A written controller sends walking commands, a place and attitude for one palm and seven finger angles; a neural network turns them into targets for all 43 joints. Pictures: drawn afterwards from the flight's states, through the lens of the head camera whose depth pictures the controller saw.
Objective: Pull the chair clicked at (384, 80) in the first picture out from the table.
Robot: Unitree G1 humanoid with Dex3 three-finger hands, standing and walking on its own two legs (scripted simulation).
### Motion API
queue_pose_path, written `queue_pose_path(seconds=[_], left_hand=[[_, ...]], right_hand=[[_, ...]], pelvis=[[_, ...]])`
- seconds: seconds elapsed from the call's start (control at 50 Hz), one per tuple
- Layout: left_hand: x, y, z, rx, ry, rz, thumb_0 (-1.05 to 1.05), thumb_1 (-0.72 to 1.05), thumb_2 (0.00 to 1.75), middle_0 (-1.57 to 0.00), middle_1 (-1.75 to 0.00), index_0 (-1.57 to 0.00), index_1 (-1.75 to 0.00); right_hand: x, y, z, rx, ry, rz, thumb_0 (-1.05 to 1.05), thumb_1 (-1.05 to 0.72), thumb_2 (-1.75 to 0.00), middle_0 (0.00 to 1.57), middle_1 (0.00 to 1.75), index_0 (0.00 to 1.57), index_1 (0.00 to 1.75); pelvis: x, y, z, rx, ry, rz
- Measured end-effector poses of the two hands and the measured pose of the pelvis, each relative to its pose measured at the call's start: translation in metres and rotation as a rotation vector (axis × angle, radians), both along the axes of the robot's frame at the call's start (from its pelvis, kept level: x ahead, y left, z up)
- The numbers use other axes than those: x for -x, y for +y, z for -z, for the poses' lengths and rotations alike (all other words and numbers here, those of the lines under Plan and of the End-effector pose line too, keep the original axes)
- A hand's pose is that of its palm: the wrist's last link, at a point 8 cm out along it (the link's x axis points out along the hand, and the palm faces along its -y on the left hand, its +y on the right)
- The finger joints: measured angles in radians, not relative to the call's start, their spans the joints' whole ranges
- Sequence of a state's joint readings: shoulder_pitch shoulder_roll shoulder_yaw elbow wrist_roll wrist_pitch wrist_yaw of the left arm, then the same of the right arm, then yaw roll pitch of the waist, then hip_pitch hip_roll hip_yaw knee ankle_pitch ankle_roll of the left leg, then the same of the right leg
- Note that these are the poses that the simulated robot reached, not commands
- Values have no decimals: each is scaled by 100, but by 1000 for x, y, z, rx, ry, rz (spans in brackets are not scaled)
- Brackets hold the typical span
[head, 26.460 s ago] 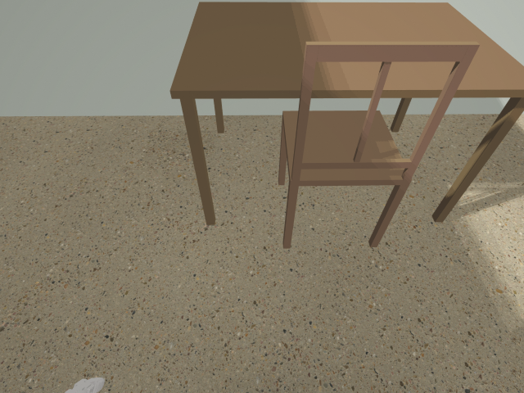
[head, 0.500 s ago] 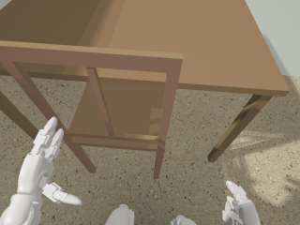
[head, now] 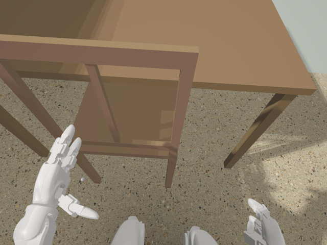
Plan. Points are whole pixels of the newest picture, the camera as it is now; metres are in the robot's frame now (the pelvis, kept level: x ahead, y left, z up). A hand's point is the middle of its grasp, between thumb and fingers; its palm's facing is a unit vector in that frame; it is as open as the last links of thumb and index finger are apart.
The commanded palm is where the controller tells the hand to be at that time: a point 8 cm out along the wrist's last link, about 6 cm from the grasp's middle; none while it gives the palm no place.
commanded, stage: aim the fingers beside a spindle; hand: left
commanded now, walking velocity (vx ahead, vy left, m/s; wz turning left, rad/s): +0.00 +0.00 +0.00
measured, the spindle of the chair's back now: (107, 111) +0.45 +0.17 +0.02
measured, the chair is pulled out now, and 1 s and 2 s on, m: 0.00 0.00 0.00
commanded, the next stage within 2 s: none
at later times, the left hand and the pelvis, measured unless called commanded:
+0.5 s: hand (96, 168) +0.29 +0.17 +0.01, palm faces -0.05 -1.00 -0.04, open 16.9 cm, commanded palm +0.27 +0.22 +0.01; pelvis -0.01 +0.01 -0.02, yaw +0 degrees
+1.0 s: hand (104, 165) +0.30 +0.15 +0.01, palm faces -0.06 -1.00 -0.04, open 16.9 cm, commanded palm +0.28 +0.21 +0.00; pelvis +0.00 +0.00 -0.02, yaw -1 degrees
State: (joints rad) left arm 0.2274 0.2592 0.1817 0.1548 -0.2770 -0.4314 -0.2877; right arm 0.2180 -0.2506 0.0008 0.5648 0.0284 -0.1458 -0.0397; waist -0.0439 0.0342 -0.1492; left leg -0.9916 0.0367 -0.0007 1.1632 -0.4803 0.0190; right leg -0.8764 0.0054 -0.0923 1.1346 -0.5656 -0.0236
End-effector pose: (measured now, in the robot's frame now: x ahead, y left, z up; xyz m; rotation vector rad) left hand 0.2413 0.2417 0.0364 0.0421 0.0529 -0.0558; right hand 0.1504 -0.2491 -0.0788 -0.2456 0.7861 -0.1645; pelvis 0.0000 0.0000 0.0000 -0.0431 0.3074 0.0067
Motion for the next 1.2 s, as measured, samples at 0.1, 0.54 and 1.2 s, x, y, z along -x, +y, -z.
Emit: queue_pose_path(seconds=[0.1, 0.54, 1.2], left_hand=[[-7, 0, -3, -4, -46, -13, -1, -50, 30, -7, -8, -6, -8], [-34, -21, 30, 14, 12, 5, -1, -50, 30, -6, -8, -6, -8], [-37, -32, 48, 11, 42, -12, -1, -50, 30, -6, -8, -6, -8]], right_hand=[[2, 4, 4, -9, 13, -3, 1, -91, -89, 20, 30, 20, 30], [3, 12, 24, -20, 79, -23, 1, -91, -89, 20, 30, 20, 30], [2, 1, 37, -29, 118, -14, 1, -91, -89, 20, 30, 20, 30]], pelvis=[[1, 2, 3, 0, 8, 2], [4, 8, 17, 4, 52, 7], [3, -2, 25, -4, 72, 8]])
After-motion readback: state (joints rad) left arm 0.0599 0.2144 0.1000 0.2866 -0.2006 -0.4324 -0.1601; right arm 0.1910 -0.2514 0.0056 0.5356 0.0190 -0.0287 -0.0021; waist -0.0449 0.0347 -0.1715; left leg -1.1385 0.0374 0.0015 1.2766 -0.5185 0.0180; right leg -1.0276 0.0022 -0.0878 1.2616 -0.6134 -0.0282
